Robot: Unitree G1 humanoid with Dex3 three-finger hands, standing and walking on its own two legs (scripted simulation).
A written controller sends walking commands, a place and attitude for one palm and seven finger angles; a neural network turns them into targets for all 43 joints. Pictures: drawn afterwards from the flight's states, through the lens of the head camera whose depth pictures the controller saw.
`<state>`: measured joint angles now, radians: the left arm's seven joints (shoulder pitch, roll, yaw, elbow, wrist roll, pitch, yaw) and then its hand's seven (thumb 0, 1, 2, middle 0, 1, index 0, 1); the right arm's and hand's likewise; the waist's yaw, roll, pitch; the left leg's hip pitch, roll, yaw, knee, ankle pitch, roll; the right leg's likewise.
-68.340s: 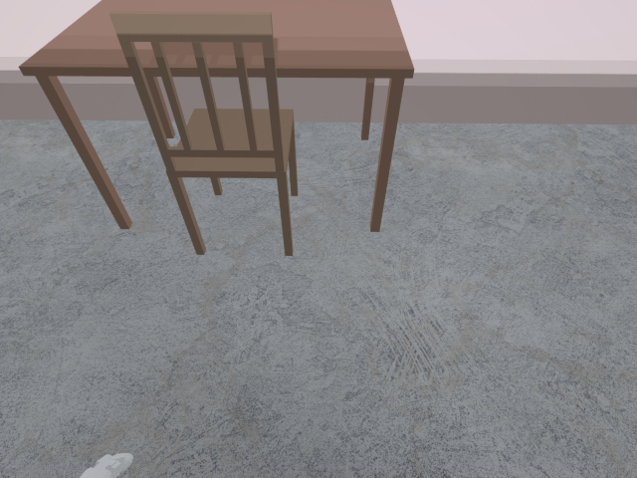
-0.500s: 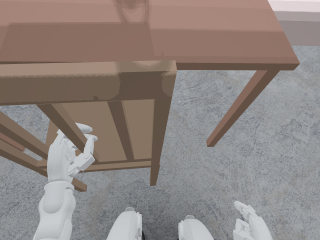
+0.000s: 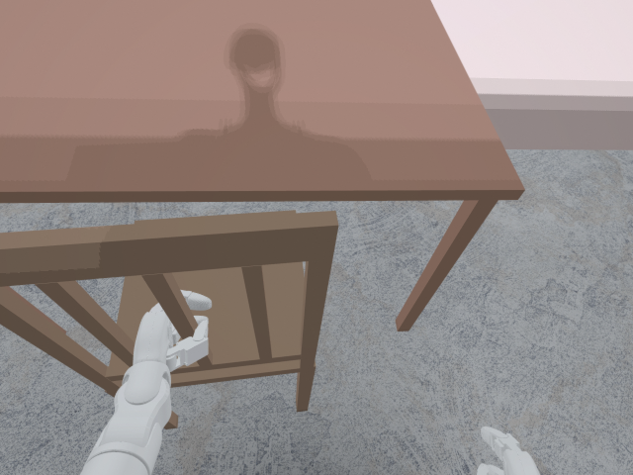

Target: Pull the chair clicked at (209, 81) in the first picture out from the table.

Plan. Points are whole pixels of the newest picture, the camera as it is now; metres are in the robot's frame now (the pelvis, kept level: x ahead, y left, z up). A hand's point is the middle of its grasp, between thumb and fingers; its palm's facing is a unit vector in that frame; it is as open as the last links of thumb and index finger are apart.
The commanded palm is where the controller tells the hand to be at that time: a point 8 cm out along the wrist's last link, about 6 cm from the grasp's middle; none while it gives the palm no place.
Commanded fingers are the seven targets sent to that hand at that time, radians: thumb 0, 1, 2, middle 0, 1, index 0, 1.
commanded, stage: step backward, pulling the chair out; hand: left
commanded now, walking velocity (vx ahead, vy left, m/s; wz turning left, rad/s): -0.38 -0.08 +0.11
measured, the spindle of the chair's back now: (186, 325) +0.33 +0.19 -0.07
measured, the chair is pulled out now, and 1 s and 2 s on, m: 0.10 0.22 0.30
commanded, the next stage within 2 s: none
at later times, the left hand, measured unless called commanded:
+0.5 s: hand (215, 411) +0.21 +0.13 -0.06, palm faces +0.08 -0.99 -0.15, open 5.4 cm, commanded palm +0.19 +0.18 -0.06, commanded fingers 0.00 0.90 0.90 -0.50 -1.45 -0.50 -1.45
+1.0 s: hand (216, 423) +0.20 +0.13 -0.06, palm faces +0.08 -0.98 -0.17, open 5.5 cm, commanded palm +0.16 +0.17 -0.06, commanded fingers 0.00 0.90 0.90 -0.50 -1.45 -0.50 -1.45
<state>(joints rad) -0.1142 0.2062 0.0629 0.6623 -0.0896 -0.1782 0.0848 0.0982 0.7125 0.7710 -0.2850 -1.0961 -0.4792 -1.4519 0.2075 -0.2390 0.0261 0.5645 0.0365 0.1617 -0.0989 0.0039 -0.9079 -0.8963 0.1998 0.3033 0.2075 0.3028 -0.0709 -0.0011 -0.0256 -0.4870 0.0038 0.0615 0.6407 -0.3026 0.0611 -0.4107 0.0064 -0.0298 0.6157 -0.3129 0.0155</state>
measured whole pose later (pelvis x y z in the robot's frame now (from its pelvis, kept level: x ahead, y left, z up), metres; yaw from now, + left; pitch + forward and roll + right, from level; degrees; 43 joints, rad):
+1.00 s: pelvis -0.09 -0.02 +0.00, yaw +0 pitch +1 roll -2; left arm -0.14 0.16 0.00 0.72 -0.08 -0.18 0.12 0.06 0.67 0.78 -0.28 -1.15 -0.49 -1.45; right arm 0.20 -0.19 0.03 0.64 0.01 0.05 -0.09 0.01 -0.91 -0.90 0.20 0.30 0.21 0.30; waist -0.04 0.05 0.11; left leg -0.44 0.03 0.04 0.54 -0.12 0.04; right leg -0.34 0.04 -0.03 0.52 -0.21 -0.01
